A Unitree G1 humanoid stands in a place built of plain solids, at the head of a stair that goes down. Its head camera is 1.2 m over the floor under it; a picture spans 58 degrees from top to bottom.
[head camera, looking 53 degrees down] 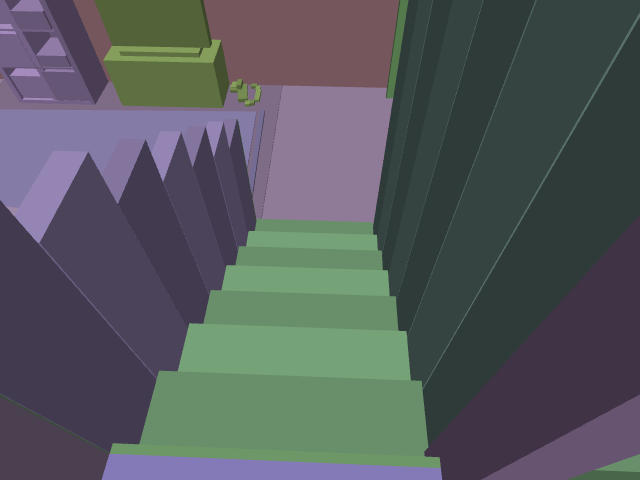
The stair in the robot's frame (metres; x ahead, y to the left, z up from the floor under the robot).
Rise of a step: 0.18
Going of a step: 0.25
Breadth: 0.85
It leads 2 degrees to the right of straight ahead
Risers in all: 8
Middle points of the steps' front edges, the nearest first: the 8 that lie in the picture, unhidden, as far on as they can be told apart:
0.24 0.11 0.00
0.49 0.10 -0.17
0.75 0.09 -0.35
1.00 0.08 -0.53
1.25 0.07 -0.70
1.51 0.06 -0.88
1.76 0.05 -1.06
2.01 0.04 -1.23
